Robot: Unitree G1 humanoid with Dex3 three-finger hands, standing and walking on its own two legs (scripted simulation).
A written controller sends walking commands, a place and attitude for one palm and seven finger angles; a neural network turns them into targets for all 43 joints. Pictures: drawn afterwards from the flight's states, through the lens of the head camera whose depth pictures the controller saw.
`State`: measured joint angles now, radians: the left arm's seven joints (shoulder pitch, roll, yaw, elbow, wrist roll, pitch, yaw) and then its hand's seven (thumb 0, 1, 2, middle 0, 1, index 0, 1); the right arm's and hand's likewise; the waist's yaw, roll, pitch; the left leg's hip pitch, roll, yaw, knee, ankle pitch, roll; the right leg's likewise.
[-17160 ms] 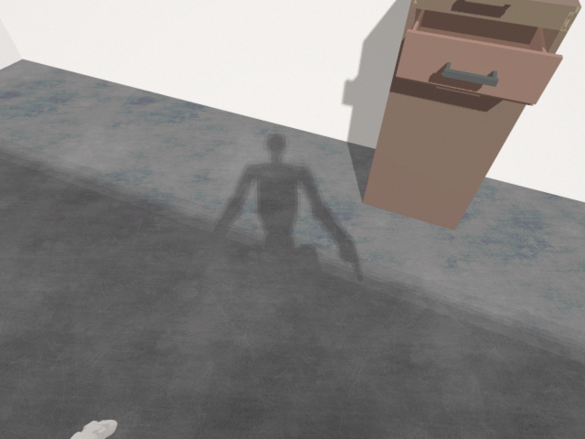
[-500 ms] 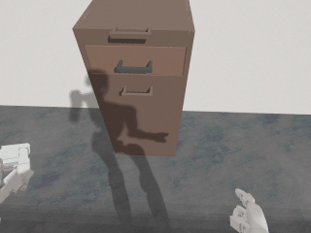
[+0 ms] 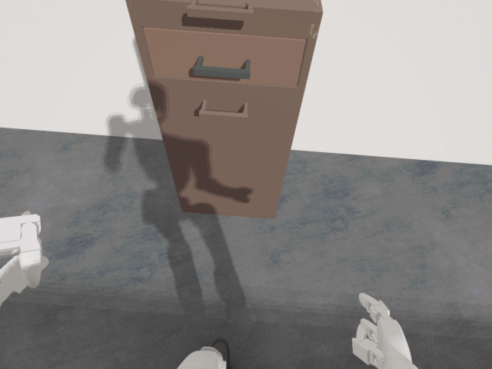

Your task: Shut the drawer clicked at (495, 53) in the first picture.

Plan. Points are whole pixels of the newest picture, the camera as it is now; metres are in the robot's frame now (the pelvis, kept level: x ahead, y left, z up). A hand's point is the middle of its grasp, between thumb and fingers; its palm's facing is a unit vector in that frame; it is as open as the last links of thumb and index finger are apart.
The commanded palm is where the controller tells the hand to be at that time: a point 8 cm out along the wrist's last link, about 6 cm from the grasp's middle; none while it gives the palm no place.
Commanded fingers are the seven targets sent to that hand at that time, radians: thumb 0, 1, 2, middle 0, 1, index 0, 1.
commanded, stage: step back with the hand held close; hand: left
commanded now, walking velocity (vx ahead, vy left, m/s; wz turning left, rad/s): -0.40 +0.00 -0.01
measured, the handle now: (223, 67) +0.76 +0.12 +0.04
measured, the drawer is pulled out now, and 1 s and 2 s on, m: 0.00 0.00 0.00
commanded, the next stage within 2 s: stop stepping back and stand still in 0.36 s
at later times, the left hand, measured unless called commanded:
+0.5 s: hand out of the picture +0.12 +0.26 +0.18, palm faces +0.30 -0.86 -0.42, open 3.2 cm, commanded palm +0.07 +0.31 +0.19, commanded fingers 0.00 0.90 0.90 -1.40 -1.60 -1.40 -1.60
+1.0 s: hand out of the picture +0.04 +0.29 +0.18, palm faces +0.36 -0.84 -0.41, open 3.2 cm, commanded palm +0.00 +0.33 +0.19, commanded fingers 0.00 0.90 0.90 -1.40 -1.60 -1.40 -1.60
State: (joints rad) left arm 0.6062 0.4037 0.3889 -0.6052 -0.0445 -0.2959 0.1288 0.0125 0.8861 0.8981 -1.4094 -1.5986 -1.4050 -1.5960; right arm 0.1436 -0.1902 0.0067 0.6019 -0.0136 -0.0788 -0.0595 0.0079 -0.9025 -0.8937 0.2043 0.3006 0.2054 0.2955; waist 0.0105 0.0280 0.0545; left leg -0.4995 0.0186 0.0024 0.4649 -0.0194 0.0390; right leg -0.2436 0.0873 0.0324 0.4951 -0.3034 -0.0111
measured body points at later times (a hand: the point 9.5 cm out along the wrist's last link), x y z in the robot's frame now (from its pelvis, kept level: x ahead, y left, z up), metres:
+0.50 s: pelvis -0.08 +0.04 +0.00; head -0.06 +0.06 +0.45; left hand +0.09 +0.31 +0.20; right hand +0.11 -0.19 -0.07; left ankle +0.06 +0.10 -0.71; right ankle -0.13 -0.10 -0.73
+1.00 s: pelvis -0.15 +0.06 +0.00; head -0.18 +0.07 +0.45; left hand +0.01 +0.34 +0.20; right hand -0.03 -0.20 -0.08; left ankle -0.09 +0.16 -0.72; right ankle -0.16 -0.03 -0.73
